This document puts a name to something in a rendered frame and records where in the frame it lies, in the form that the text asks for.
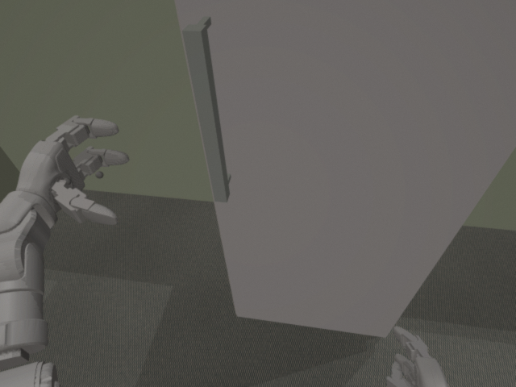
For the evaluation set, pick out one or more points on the left robot upper arm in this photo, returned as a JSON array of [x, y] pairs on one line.
[[38, 374]]

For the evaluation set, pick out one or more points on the robot right hand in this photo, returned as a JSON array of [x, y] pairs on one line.
[[425, 372]]

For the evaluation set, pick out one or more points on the fridge door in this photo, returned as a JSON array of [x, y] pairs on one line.
[[359, 136]]

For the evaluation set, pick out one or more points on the left robot forearm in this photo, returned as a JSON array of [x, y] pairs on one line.
[[26, 220]]

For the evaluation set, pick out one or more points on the robot left hand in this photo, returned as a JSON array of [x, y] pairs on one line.
[[48, 164]]

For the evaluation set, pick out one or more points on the handle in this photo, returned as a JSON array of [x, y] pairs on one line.
[[200, 66]]

